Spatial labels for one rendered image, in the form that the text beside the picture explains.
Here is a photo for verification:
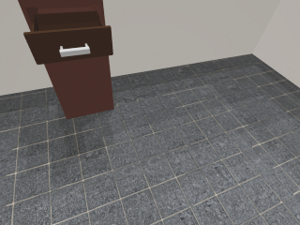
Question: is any handle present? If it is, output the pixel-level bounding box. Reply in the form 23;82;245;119
59;43;91;57

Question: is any cabinet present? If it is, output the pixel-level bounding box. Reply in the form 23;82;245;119
18;0;114;120

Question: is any drawer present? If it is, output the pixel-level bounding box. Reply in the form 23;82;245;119
23;10;113;65

